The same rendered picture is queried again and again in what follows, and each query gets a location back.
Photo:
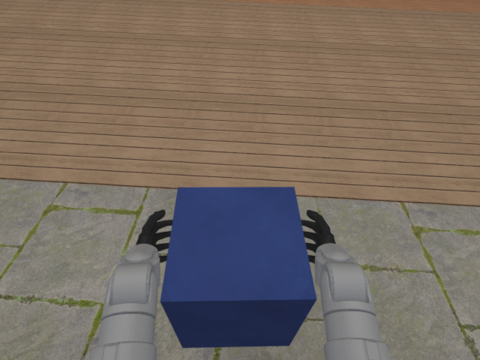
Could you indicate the right robot forearm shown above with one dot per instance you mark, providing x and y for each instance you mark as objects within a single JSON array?
[{"x": 348, "y": 308}]

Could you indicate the robot right hand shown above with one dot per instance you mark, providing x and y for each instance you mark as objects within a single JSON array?
[{"x": 322, "y": 233}]

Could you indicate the left robot forearm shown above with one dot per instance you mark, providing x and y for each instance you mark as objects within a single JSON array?
[{"x": 130, "y": 307}]

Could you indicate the carton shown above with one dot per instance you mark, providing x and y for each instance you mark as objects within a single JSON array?
[{"x": 237, "y": 270}]

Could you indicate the robot left hand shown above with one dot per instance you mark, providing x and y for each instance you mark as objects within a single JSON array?
[{"x": 149, "y": 235}]

